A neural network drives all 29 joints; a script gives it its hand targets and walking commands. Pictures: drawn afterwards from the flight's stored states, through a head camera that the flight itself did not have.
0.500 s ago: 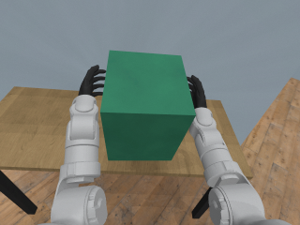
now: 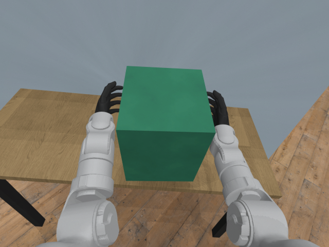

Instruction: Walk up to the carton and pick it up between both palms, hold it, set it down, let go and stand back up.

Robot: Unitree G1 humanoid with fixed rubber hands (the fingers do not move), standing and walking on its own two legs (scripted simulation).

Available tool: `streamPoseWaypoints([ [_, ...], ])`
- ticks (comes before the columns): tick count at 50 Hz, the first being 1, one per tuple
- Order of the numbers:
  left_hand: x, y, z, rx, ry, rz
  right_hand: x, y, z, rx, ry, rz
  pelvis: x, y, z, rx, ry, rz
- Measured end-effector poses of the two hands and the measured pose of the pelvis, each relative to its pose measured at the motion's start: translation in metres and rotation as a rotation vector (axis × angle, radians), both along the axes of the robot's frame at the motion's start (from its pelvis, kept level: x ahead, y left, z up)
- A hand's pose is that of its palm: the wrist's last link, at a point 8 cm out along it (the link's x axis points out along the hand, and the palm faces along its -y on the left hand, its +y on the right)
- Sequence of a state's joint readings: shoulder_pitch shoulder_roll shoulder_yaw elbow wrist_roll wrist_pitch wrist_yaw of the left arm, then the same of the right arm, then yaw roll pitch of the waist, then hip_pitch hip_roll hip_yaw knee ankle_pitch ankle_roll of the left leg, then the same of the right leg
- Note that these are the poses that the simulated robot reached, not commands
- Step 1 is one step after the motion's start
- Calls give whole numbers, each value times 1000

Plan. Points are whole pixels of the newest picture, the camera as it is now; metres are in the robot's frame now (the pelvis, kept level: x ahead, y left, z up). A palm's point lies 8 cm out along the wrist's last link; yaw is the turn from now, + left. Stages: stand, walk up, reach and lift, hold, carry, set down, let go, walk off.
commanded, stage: set down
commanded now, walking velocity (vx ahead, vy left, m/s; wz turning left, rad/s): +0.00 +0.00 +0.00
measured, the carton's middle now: (162, 127) +0.40 +0.01 +0.07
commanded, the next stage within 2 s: none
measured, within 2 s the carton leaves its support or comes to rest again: rests again in 1.32 s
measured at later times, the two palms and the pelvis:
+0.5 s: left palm (108, 119) +0.40 +0.15 +0.10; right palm (216, 127) +0.39 -0.14 +0.09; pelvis +0.01 +0.00 +0.00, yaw -1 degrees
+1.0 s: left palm (110, 126) +0.40 +0.15 +0.07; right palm (214, 132) +0.39 -0.14 +0.06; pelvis +0.01 +0.00 +0.00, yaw -2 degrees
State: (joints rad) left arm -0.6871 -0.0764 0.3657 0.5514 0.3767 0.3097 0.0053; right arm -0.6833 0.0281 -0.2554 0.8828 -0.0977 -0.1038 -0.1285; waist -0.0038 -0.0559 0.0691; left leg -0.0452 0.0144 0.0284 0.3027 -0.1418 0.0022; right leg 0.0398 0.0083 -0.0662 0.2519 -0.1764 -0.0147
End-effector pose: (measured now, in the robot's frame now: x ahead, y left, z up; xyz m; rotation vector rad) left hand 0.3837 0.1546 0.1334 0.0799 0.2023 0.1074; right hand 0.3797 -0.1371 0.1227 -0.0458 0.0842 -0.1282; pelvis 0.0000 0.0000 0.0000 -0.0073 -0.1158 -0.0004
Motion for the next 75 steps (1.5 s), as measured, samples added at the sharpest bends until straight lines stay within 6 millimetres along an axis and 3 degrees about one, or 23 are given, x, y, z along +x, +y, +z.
streamPoseWaypoints([
  [38, 18, -5, -57, -44, 81, -1, 15, -5, -48, 4, 92, -4, 13, 1, 0, 3, 117, -30],
  [75, 13, -7, -86, -39, 88, -7, 8, -7, -74, -10, 103, -10, 7, 3, 0, 2, 193, -36],
])
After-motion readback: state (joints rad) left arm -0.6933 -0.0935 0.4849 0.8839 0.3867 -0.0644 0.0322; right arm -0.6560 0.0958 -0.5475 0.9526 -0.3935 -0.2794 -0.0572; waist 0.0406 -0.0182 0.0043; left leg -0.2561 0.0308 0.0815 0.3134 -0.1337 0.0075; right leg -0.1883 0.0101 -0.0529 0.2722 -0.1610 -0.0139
